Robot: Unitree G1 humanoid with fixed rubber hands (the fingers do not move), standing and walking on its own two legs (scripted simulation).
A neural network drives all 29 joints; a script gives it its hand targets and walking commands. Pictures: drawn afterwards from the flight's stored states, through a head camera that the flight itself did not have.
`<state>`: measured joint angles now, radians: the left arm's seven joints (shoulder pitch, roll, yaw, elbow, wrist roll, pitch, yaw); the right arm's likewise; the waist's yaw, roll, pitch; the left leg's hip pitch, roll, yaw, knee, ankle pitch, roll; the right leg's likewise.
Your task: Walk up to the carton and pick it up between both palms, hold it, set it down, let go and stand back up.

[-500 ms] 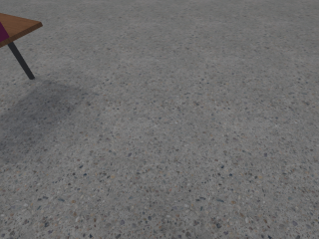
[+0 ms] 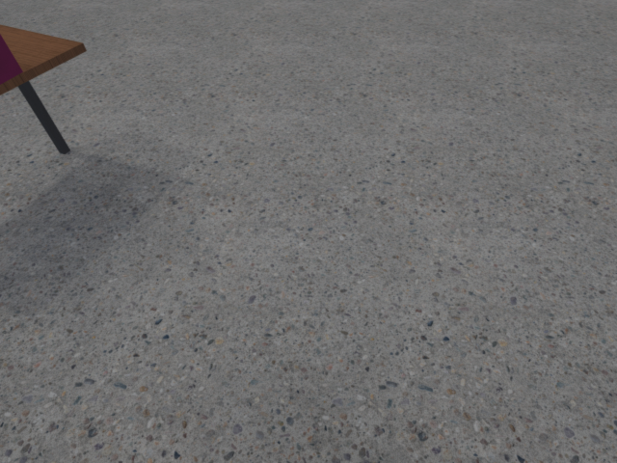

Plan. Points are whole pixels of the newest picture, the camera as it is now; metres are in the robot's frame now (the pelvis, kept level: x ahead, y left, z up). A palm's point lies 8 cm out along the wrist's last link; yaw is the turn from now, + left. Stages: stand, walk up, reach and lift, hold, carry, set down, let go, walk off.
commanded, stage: stand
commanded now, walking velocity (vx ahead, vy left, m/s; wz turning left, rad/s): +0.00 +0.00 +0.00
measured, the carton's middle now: out of the picture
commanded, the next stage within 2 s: walk up in 0.24 s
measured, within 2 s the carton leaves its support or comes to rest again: neither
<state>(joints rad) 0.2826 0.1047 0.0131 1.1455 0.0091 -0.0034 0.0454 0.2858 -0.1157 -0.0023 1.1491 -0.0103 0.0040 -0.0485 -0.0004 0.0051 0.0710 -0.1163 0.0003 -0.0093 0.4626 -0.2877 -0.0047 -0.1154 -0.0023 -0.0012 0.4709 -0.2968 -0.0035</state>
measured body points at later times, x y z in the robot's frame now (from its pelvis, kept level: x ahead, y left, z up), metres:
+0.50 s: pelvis -0.01 +0.00 +0.00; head +0.00 +0.00 +0.45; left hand -0.02 +0.21 -0.16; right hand -0.03 -0.21 -0.17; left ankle -0.02 +0.12 -0.72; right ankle -0.02 -0.12 -0.74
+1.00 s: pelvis +0.13 +0.18 -0.05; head +0.13 +0.23 +0.40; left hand +0.11 +0.46 -0.20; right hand +0.27 -0.04 -0.16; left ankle +0.15 +0.32 -0.74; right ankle +0.08 -0.01 -0.65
